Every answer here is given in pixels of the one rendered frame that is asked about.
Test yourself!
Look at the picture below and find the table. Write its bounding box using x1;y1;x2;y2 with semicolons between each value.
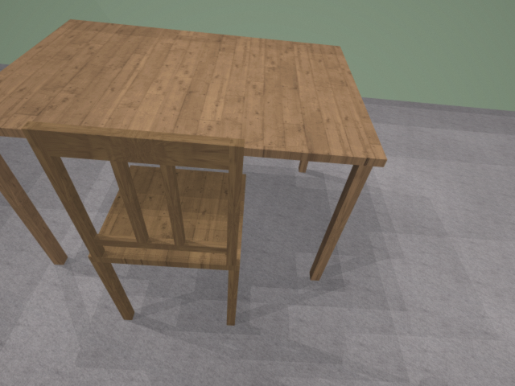
0;19;387;281

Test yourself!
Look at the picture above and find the chair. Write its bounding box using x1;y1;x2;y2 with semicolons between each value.
21;121;246;326

